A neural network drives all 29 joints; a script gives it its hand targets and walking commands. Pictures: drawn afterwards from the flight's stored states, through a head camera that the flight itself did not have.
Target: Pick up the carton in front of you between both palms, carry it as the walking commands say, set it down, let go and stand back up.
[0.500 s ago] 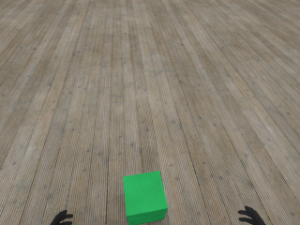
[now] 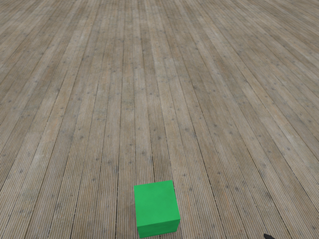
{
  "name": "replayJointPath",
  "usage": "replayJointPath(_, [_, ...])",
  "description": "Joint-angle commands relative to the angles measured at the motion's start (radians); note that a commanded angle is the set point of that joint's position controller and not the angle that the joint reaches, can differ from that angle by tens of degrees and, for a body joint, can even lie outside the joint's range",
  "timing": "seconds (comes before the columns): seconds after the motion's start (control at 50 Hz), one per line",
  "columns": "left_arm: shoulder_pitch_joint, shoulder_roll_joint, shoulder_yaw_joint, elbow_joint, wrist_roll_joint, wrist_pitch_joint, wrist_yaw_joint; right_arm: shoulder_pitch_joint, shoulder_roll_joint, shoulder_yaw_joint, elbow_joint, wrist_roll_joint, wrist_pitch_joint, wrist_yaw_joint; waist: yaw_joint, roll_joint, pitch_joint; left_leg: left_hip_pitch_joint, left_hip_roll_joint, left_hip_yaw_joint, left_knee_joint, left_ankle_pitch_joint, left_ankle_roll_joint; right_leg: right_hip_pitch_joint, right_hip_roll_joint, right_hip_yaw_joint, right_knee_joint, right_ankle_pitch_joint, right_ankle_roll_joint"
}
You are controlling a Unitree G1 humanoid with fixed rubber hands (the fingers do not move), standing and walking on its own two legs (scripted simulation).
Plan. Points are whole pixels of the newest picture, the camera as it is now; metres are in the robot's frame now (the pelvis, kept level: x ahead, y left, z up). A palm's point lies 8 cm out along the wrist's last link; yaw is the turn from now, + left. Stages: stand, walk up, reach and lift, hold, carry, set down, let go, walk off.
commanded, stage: stand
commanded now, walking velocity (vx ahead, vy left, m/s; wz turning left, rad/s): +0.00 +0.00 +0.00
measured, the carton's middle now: (155, 209) +0.40 +0.02 -0.65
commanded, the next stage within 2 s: none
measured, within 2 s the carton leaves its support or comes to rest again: neither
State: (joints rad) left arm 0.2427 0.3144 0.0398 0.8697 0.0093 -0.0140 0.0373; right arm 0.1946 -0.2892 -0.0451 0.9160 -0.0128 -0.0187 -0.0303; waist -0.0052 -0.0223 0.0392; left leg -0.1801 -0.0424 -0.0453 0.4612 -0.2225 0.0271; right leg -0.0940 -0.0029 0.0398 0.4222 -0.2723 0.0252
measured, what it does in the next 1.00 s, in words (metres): stands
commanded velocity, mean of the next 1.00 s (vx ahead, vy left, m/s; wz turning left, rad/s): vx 0.00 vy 0.00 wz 0.00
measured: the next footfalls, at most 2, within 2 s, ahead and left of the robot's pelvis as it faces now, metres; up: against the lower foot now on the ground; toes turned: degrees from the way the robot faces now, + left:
none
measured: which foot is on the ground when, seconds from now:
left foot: down 0.00-1.00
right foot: down 0.00-1.00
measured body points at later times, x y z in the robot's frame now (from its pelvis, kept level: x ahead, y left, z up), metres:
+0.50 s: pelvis -0.01 -0.01 +0.00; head -0.01 +0.00 +0.45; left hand +0.07 +0.29 -0.12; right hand +0.08 -0.30 -0.12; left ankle +0.02 +0.10 -0.74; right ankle -0.02 -0.14 -0.74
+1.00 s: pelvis -0.01 -0.01 +0.00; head -0.01 -0.01 +0.45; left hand +0.07 +0.29 -0.12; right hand +0.08 -0.31 -0.12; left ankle +0.02 +0.10 -0.74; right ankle -0.02 -0.14 -0.74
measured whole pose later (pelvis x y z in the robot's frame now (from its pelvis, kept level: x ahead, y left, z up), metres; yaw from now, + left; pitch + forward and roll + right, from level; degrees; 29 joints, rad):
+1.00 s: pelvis -0.01 -0.01 +0.00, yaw +1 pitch -3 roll +0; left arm 0.20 0.35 0.02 0.96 0.00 -0.02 0.03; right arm 0.17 -0.34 -0.02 1.01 0.00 -0.02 -0.03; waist 0.00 -0.01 0.04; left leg -0.17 -0.03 -0.08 0.39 -0.17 0.00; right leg -0.08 0.00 0.01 0.37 -0.23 0.01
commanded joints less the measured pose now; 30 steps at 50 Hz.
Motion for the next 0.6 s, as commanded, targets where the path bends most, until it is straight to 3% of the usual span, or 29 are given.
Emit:
replayJointPath(0.0, [-0.006, 0.135, 0.027, -0.038, -0.001, -0.012, 0.004, -0.019, -0.152, -0.029, -0.038, 0.001, -0.011, -0.004, -0.002, 0.032, 0.003, -0.002, 0.113, -0.107, -0.1, 0.11, -0.01, -0.046, -0.07, 0.055, -0.075, 0.074, -0.011])
replayJointPath(0.58, [-0.027, 0.172, 0.014, 0.026, -0.008, -0.014, 0.0, -0.031, -0.19, -0.008, 0.036, 0.009, -0.008, -0.004, 0.0, 0.026, 0.004, 0.004, 0.123, -0.122, -0.127, 0.112, -0.014, -0.041, -0.092, 0.059, -0.115, 0.063, -0.019])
